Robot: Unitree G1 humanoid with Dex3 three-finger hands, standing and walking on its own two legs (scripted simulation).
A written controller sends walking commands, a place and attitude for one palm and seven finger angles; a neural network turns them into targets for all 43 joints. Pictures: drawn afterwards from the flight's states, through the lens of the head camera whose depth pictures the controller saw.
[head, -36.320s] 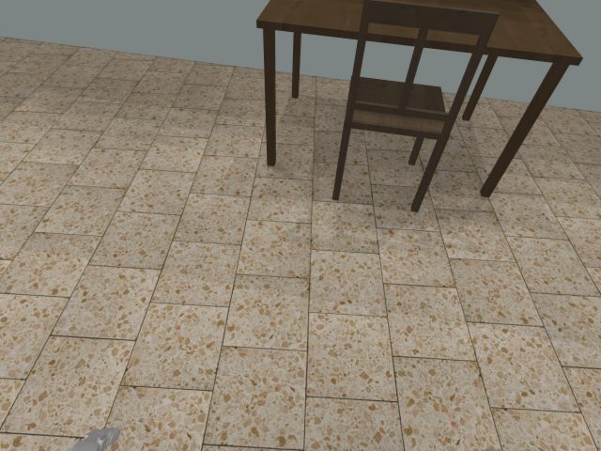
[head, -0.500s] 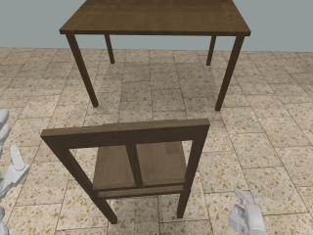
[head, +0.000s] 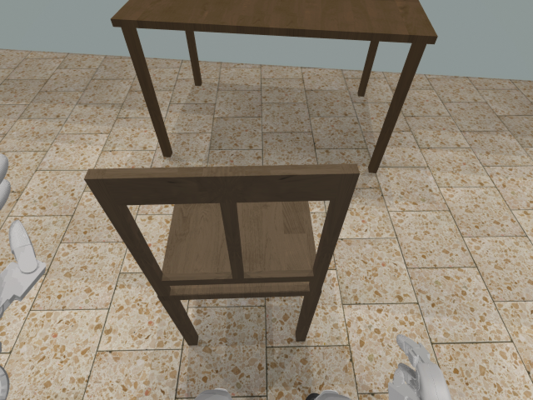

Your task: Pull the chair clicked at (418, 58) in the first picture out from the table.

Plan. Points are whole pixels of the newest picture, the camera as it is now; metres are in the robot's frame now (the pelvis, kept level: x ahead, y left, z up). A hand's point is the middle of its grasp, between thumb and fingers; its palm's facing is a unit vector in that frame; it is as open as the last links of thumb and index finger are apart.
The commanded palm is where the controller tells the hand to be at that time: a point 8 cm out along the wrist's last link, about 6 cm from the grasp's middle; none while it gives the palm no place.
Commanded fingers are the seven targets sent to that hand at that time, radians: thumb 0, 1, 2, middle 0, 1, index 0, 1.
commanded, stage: step back with the hand held close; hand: left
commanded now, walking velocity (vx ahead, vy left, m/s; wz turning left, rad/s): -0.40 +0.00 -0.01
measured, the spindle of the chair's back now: (233, 243) +0.41 +0.10 -0.09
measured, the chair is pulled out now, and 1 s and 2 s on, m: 0.73 0.73 0.73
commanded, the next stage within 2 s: stop stepping back and stand still in 0.52 s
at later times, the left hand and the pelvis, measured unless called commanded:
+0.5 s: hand (40, 350) +0.13 +0.20 +0.19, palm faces +0.28 -0.79 -0.55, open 7.4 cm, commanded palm +0.07 +0.27 +0.20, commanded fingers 0.00 0.90 0.90 -0.20 -0.30 -0.20 -0.30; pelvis -0.08 -0.03 +0.02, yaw -2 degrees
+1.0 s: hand out of the picture +0.00 +0.22 +0.19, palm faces +0.47 -0.77 -0.44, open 7.4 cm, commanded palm -0.05 +0.25 +0.20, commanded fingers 0.00 0.90 0.90 -0.20 -0.30 -0.20 -0.30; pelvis -0.20 -0.05 +0.02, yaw -2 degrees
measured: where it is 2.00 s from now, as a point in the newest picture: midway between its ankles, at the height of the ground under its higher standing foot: outside the picture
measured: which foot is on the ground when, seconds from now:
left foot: down 0.00-0.40, up 0.42-0.58, down 0.60-0.84, up 0.86-1.00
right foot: down 0.00-0.08, up 0.10-0.30, down 0.32-1.00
